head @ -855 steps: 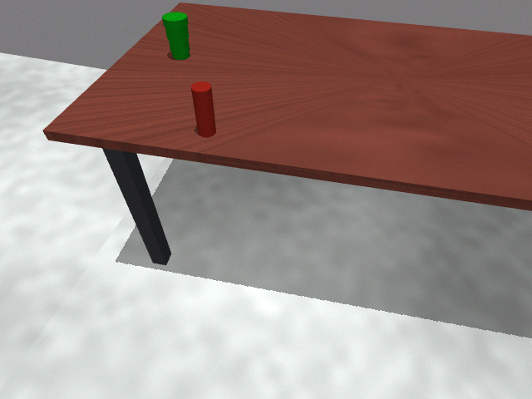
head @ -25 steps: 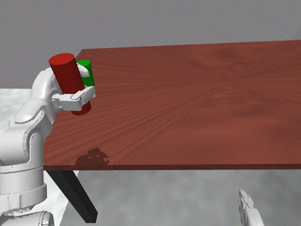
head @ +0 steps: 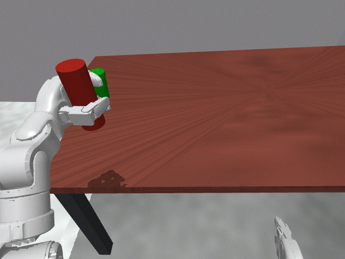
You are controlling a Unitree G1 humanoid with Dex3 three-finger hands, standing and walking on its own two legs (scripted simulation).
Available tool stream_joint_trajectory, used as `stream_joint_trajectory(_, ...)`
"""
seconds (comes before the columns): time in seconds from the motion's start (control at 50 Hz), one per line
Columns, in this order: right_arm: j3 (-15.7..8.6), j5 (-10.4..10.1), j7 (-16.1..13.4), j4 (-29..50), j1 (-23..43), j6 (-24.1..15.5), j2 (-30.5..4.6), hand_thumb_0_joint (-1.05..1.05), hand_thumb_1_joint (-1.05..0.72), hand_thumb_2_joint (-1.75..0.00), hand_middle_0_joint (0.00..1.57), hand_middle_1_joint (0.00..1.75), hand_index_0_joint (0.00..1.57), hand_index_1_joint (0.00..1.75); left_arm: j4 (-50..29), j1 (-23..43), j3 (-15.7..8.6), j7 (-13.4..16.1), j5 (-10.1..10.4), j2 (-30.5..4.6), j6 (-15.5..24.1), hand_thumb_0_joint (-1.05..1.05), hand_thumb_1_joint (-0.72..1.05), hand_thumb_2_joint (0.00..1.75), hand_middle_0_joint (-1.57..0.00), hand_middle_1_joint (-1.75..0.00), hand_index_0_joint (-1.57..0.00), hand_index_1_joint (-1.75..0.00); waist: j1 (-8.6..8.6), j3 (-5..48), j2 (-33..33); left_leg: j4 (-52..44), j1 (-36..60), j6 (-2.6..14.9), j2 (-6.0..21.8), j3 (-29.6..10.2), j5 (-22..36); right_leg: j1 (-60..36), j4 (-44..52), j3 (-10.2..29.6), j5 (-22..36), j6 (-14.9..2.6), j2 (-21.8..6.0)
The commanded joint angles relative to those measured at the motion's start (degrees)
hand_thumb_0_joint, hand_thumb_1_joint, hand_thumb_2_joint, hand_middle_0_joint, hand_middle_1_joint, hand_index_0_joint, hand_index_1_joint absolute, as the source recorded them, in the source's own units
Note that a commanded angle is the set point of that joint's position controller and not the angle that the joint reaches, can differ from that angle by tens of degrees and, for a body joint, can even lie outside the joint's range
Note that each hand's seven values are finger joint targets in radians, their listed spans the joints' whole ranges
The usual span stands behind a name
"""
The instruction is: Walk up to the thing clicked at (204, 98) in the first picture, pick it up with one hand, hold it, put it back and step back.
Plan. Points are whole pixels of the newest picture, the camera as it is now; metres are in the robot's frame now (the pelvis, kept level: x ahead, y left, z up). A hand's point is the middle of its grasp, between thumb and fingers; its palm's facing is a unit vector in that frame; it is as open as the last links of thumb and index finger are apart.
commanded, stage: hold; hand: left
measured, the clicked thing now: (83, 97) +0.33 +0.16 +0.28
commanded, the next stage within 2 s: crouch in 0.82 s
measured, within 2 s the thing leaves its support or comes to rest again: neither
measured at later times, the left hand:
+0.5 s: hand (91, 102) +0.33 +0.15 +0.27, palm faces -0.04 -1.00 -0.02, open 6.6 cm
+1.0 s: hand (90, 95) +0.34 +0.15 +0.28, palm faces -0.04 -1.00 -0.02, open 6.6 cm
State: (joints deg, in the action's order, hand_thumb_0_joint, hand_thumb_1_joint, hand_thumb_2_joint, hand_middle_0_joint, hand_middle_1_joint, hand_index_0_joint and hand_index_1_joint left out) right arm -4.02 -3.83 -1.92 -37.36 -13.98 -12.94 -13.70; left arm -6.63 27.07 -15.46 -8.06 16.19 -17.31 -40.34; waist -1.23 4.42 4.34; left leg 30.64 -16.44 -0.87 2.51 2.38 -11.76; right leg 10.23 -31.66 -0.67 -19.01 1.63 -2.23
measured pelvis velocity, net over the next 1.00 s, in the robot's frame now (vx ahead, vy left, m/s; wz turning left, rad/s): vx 0.00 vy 0.00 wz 0.00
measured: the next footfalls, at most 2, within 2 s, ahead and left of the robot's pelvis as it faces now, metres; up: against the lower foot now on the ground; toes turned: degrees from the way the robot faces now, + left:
none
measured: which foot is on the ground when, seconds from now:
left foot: down 0.00-1.00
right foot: down 0.00-1.00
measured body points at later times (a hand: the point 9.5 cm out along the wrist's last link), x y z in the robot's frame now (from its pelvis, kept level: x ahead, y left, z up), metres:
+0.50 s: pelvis +0.00 +0.00 +0.00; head -0.04 -0.03 +0.45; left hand +0.33 +0.21 +0.27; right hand +0.17 -0.25 -0.07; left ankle +0.05 +0.13 -0.73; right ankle -0.02 -0.14 -0.73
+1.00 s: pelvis +0.00 +0.00 +0.00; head -0.05 -0.03 +0.45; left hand +0.33 +0.20 +0.28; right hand +0.17 -0.25 -0.07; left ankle +0.05 +0.13 -0.73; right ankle -0.02 -0.14 -0.73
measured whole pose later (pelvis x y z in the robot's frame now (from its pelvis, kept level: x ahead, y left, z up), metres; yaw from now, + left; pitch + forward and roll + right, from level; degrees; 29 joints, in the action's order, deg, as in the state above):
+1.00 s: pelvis +0.00 +0.00 +0.00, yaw +0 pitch -2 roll +0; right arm -4.4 -4.1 -2.0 -37.8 -14.0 -14.2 -13.5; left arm -5.8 29.9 -15.8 -7.5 16.3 -17.7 -41.6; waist -1.2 5.0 4.4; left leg 31.1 -17.1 -0.8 2.5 2.4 -11.8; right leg 11.1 -32.4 -0.5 -19.2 1.7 -2.3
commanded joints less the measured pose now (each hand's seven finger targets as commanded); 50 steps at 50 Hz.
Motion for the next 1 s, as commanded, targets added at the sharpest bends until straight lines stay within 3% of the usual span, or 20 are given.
stream_joint_trajectory(0.0, -2.50, -0.09, -0.64, 10.26, 7.81, -3.84, -6.91, 0.00, 0.54, -0.05, 0.05, 0.05, 0.05, 0.05, -12.12, 25.59, -5.23, 0.03, 0.77, -11.37, 4.98, 0.00, 0.42, 1.24, -1.34, -1.38, -1.35, -1.39, 0.26, 10.53, -4.65, -2.87, 11.67, 1.94, -1.89, -0.30, 5.44, 7.26, 6.49, -2.61, 9.08, -0.82, 2.45)
stream_joint_trajectory(0.12, -1.68, -0.14, -0.54, 9.54, 7.85, -3.73, -5.92, 0.00, 0.54, -0.05, 0.05, 0.05, 0.05, 0.05, -13.21, 25.56, -3.77, -0.27, 0.49, -10.35, 5.02, 0.00, 0.45, 1.23, -1.34, -1.38, -1.35, -1.38, 0.20, 10.02, -2.89, -3.09, 11.31, 1.85, -2.11, -0.17, 4.80, 8.03, 6.51, -2.38, 8.81, -0.94, 2.35)
stream_joint_trajectory(0.18, -2.22, -0.15, -0.73, 10.58, 7.35, -3.98, -6.87, 0.00, 0.54, -0.05, 0.05, 0.05, 0.05, 0.05, -12.82, 26.03, -4.61, -0.60, 0.65, -11.71, 4.87, 0.00, 0.43, 1.23, -1.34, -1.38, -1.35, -1.39, 0.92, 11.24, -4.10, -2.80, 12.32, 2.06, -2.15, -0.19, 5.20, 7.55, 6.68, -2.35, 9.29, -0.70, 2.35)
stream_joint_trajectory(0.22, -1.76, -0.12, -0.72, 10.34, 8.81, -4.25, -6.07, 0.00, 0.55, -0.05, 0.05, 0.05, 0.05, 0.05, -14.99, 26.79, -4.22, -0.43, 0.60, -11.25, 5.26, 0.00, 0.43, 1.23, -1.33, -1.37, -1.34, -1.38, -0.21, 11.18, -1.88, -2.82, 11.88, 1.84, -2.34, 0.02, 5.58, 7.84, 6.53, -2.19, 9.42, -0.87, 2.15)
stream_joint_trajectory(0.26, -1.97, -0.13, -0.89, 10.71, 8.00, -4.28, -6.61, 0.00, 0.54, -0.05, 0.05, 0.05, 0.05, 0.05, -12.81, 25.97, -5.43, -0.17, 0.90, -11.94, 5.17, 0.00, 0.43, 1.25, -1.35, -1.39, -1.36, -1.40, 0.23, 10.56, -5.34, -2.45, 11.20, 2.14, -2.20, -0.21, 5.50, 7.27, 6.55, -2.46, 9.53, -0.53, 2.37)
stream_joint_trajectory(0.36, -2.42, -0.19, -0.95, 9.65, 8.37, -4.34, -6.74, 0.00, 0.54, -0.05, 0.05, 0.05, 0.05, 0.05, -12.02, 26.12, -4.23, 0.23, 0.39, -11.29, 4.99, 0.00, 0.43, 1.23, -1.34, -1.38, -1.35, -1.39, 0.38, 10.28, -3.72, -2.72, 11.42, 1.98, -2.18, -0.18, 5.09, 8.09, 6.28, -2.32, 9.30, -0.77, 2.28)
stream_joint_trajectory(0.5, -2.52, -0.13, -0.71, 10.23, 7.61, -4.58, -6.97, 0.00, 0.54, -0.05, 0.05, 0.05, 0.05, 0.05, -13.14, 27.36, -5.41, -0.03, 0.63, -12.36, 5.02, 0.00, 0.45, 1.22, -1.34, -1.37, -1.35, -1.38, 0.59, 11.77, -4.57, -2.05, 11.83, 2.02, -2.20, -0.16, 6.59, 7.46, 5.99, -2.41, 10.56, -0.67, 2.50)
stream_joint_trajectory(0.52, -2.21, -0.13, -0.70, 9.98, 8.10, -4.41, -6.58, 0.00, 0.54, -0.05, 0.05, 0.05, 0.05, 0.05, -16.19, 28.46, -6.08, -0.04, 0.59, -13.50, 5.34, 0.00, 0.46, 1.24, -1.35, -1.38, -1.35, -1.39, -0.28, 12.54, -3.13, -2.32, 11.94, 1.86, -2.20, -0.26, 6.65, 6.91, 5.93, -2.45, 10.45, -0.84, 2.43)
stream_joint_trajectory(0.54, -2.24, -0.28, -0.72, 10.60, 8.90, -4.45, -6.42, 0.00, 0.54, -0.05, 0.05, 0.05, 0.05, 0.05, -11.43, 25.70, -4.33, -0.12, 0.61, -10.78, 4.66, 0.00, 0.46, 1.23, -1.35, -1.39, -1.36, -1.39, 0.18, 10.93, -3.24, -2.39, 11.51, 1.89, -2.26, -0.16, 6.34, 7.51, 6.02, -2.42, 10.29, -0.85, 2.31)
stream_joint_trajectory(0.58, -1.79, -0.38, -0.58, 10.25, 8.70, -4.49, -6.18, 0.00, 0.54, -0.05, 0.05, 0.05, 0.05, 0.05, -13.31, 25.38, -4.19, -0.25, 0.83, -10.54, 4.48, 0.00, 0.45, 1.23, -1.35, -1.39, -1.36, -1.39, -0.23, 11.14, -3.30, -2.26, 11.57, 1.84, -2.26, -0.14, 6.45, 7.39, 5.83, -2.53, 10.09, -0.90, 2.36)
stream_joint_trajectory(0.6, -2.50, -0.30, -0.60, 9.81, 7.45, -4.32, -6.72, 0.00, 0.54, -0.05, 0.05, 0.05, 0.05, 0.05, -15.05, 26.34, -5.66, -0.31, 0.71, -12.71, 4.64, 0.00, 0.46, 1.23, -1.35, -1.39, -1.36, -1.39, 0.05, 11.90, -3.89, -2.04, 11.61, 2.00, -2.28, -0.08, 6.93, 7.07, 5.96, -2.43, 10.74, -0.72, 2.36)
stream_joint_trajectory(0.62, -2.21, -0.24, -0.48, 10.09, 8.17, -4.26, -6.56, 0.00, 0.54, -0.05, 0.05, 0.05, 0.05, 0.05, -12.01, 24.80, -4.24, -0.38, 0.44, -10.82, 4.03, 0.00, 0.44, 1.23, -1.34, -1.38, -1.35, -1.38, 0.20, 10.70, -3.31, -2.43, 11.25, 1.82, -2.24, -0.10, 6.61, 7.64, 5.90, -2.49, 10.38, -0.88, 2.47)
stream_joint_trajectory(0.68, -2.37, -0.11, -0.59, 10.34, 8.20, -4.41, -6.77, 0.00, 0.54, -0.05, 0.05, 0.05, 0.05, 0.05, -12.07, 26.53, -4.26, -0.45, 0.68, -10.70, 3.76, 0.00, 0.44, 1.22, -1.34, -1.37, -1.34, -1.37, 0.59, 11.16, -4.47, -2.33, 12.04, 1.96, -2.08, -0.15, 6.78, 7.77, 5.93, -2.38, 10.60, -0.72, 2.48)
stream_joint_trajectory(0.7, -1.97, -0.20, -0.57, 10.40, 8.46, -4.38, -6.46, 0.00, 0.54, -0.05, 0.05, 0.05, 0.05, 0.05, -12.73, 27.51, -3.09, -0.37, 0.65, -9.96, 3.66, 0.00, 0.45, 1.22, -1.34, -1.37, -1.35, -1.38, 0.75, 10.76, -4.56, -2.61, 12.08, 1.92, -2.07, -0.25, 6.39, 8.39, 6.03, -2.47, 10.27, -0.76, 2.62)
stream_joint_trajectory(0.76, -2.35, -0.14, -0.70, 9.87, 7.66, -4.49, -6.71, 0.00, 0.54, -0.05, 0.05, 0.05, 0.05, 0.05, -10.55, 27.77, -5.11, -0.06, 0.67, -11.79, 3.52, 0.00, 0.43, 1.22, -1.34, -1.37, -1.34, -1.38, 0.62, 10.61, -5.43, -2.46, 11.64, 2.08, -2.16, -0.14, 5.98, 7.96, 6.29, -2.32, 10.02, -0.54, 2.36)
stream_joint_trajectory(0.78, -2.07, -0.17, -0.66, 9.46, 8.33, -4.54, -6.40, 0.00, 0.55, -0.05, 0.05, 0.05, 0.05, 0.05, -13.32, 30.15, -3.75, 0.11, 0.48, -11.41, 3.67, 0.00, 0.42, 1.21, -1.33, -1.36, -1.34, -1.36, 0.28, 11.41, -2.53, -2.65, 12.02, 1.86, -2.28, -0.14, 6.06, 8.15, 6.05, -2.35, 10.09, -0.88, 2.25)
stream_joint_trajectory(0.86, -2.95, -0.36, -0.54, 9.88, 7.70, -4.76, -6.92, 0.00, 0.54, -0.05, 0.05, 0.05, 0.05, 0.05, -12.30, 28.82, -5.46, 0.67, 0.60, -12.41, 3.60, 0.00, 0.42, 1.20, -1.34, -1.36, -1.34, -1.36, 0.15, 11.36, -4.47, -2.58, 11.61, 1.82, -2.13, -0.29, 5.51, 7.82, 6.13, -2.68, 9.10, -0.91, 2.52)
stream_joint_trajectory(0.9, -2.44, -0.39, -0.34, 9.21, 7.93, -4.67, -6.09, 0.00, 0.52, -0.07, 0.05, 0.05, 0.05, 0.05, -12.63, 29.52, -5.04, 0.62, 0.58, -11.95, 3.40, 0.00, 0.44, 1.28, -1.35, -1.42, -1.35, -1.43, 0.03, 11.82, -2.70, -2.59, 11.98, 1.81, -2.27, -0.05, 5.89, 7.92, 6.15, -2.43, 9.64, -0.98, 2.22)
stream_joint_trajectory(0.96, -2.05, -0.25, -0.17, 8.58, 7.40, -4.62, -5.93, 0.00, 0.57, -0.05, 0.05, 0.05, 0.05, 0.05, -9.01, 27.29, -3.94, 0.47, 0.76, -9.92, 2.63, 0.00, 0.48, 1.23, -1.32, -1.36, -1.34, -1.35, 0.54, 9.61, -5.48, -2.47, 10.65, 2.10, -2.14, -0.14, 5.79, 8.53, 6.14, -2.46, 9.85, -0.69, 2.40)
stream_joint_trajectory(0.98, -1.34, -0.24, -0.05, 7.56, 8.52, -4.56, -5.35, 0.00, 0.57, -0.05, 0.05, 0.05, 0.05, 0.05, -8.73, 27.39, -3.76, 0.67, 0.72, -9.74, 2.50, 0.00, 0.51, 1.23, -1.33, -1.36, -1.35, -1.35, -0.38, 8.32, -4.21, -2.82, 9.75, 1.92, -2.21, -0.12, 5.07, 8.92, 6.24, -2.46, 9.01, -0.84, 2.34)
